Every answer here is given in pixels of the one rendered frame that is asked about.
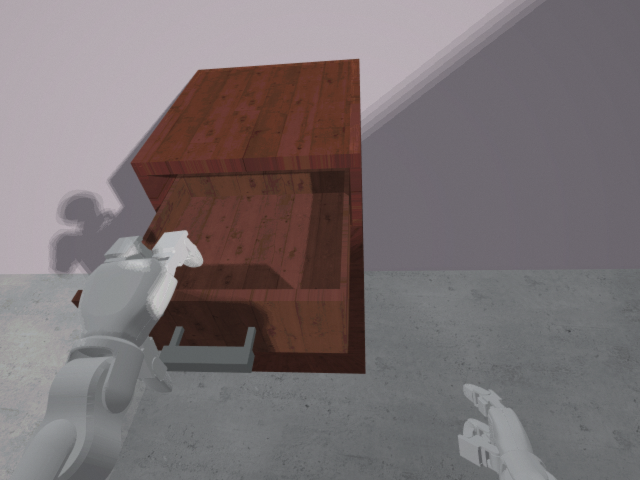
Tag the cabinet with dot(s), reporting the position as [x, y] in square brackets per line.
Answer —
[265, 118]

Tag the right robot forearm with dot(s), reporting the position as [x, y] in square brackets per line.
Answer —
[522, 465]

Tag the drawer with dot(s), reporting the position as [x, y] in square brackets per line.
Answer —
[276, 256]

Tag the robot right hand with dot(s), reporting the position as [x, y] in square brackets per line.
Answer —
[483, 445]

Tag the left robot forearm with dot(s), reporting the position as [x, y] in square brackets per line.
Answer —
[80, 435]

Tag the robot left hand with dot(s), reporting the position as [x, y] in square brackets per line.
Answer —
[127, 295]

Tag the handle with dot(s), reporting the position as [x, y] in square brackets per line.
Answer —
[208, 358]

